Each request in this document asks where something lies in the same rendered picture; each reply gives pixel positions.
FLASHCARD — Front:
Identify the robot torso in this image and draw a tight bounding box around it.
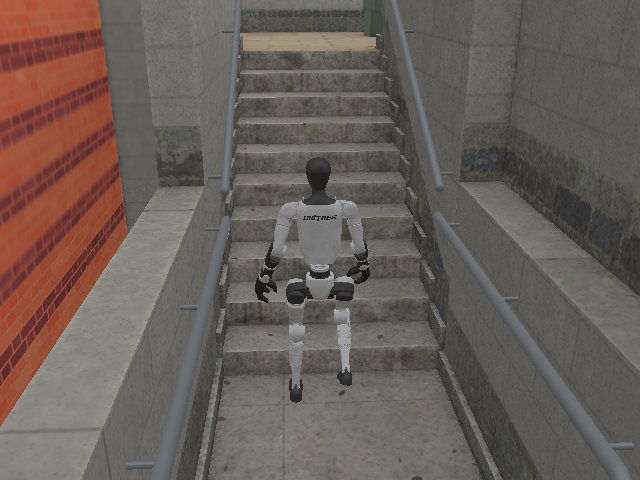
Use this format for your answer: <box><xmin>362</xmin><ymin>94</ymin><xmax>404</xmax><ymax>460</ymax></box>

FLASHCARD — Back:
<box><xmin>296</xmin><ymin>196</ymin><xmax>343</xmax><ymax>300</ymax></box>

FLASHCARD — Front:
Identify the left robot upper arm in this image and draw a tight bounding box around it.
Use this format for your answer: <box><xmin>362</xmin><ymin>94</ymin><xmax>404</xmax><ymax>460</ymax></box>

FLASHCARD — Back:
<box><xmin>270</xmin><ymin>202</ymin><xmax>298</xmax><ymax>258</ymax></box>

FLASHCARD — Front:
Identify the robot right forearm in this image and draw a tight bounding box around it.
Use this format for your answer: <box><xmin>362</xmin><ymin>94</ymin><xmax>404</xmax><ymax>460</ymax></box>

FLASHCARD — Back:
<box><xmin>354</xmin><ymin>239</ymin><xmax>369</xmax><ymax>270</ymax></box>

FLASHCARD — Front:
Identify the left robot hand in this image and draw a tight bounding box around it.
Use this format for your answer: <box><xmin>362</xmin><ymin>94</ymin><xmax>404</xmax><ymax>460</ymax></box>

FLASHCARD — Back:
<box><xmin>255</xmin><ymin>273</ymin><xmax>277</xmax><ymax>303</ymax></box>

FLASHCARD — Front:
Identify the right robot hand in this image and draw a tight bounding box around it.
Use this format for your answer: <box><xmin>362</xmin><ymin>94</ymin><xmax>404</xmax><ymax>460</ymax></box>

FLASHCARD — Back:
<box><xmin>347</xmin><ymin>266</ymin><xmax>370</xmax><ymax>284</ymax></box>

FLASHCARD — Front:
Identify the right robot upper arm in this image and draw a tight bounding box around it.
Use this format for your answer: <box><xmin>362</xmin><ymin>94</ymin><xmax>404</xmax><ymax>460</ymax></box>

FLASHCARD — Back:
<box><xmin>339</xmin><ymin>200</ymin><xmax>366</xmax><ymax>254</ymax></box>

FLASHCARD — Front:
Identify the left robot thigh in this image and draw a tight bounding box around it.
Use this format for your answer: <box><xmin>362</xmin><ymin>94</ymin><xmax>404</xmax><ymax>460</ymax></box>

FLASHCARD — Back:
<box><xmin>286</xmin><ymin>278</ymin><xmax>307</xmax><ymax>343</ymax></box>

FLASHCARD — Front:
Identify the robot left forearm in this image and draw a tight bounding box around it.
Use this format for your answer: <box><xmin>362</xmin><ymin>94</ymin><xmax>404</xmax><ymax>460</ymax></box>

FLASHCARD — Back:
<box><xmin>259</xmin><ymin>242</ymin><xmax>280</xmax><ymax>283</ymax></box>

